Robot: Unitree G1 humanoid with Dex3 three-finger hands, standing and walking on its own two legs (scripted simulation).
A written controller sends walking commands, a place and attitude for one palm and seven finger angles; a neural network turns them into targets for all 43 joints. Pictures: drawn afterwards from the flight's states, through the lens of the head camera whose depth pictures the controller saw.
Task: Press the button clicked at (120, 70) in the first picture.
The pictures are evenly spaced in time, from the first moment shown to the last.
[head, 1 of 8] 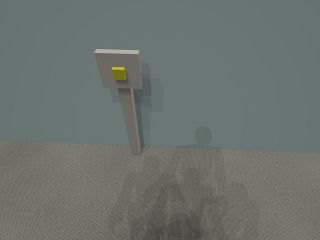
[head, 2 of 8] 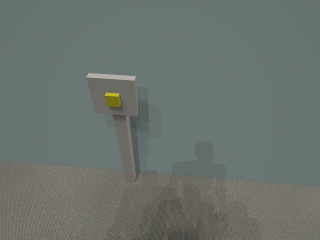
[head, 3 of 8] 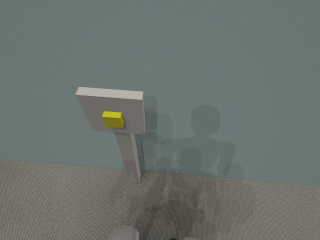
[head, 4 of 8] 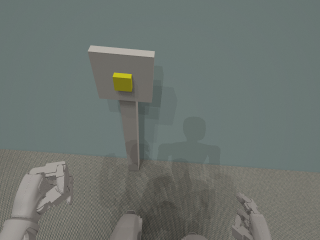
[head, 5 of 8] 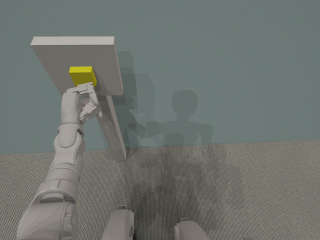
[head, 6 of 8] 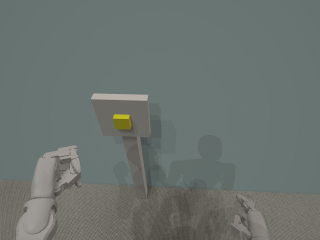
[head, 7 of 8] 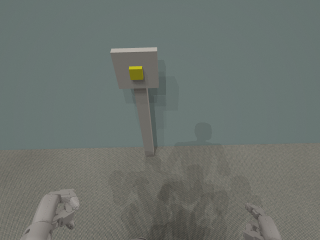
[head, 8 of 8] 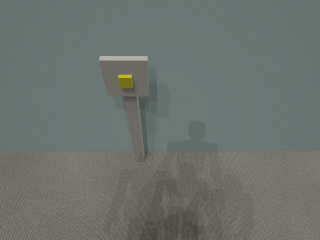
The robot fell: no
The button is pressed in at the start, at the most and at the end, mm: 0 7 0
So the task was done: yes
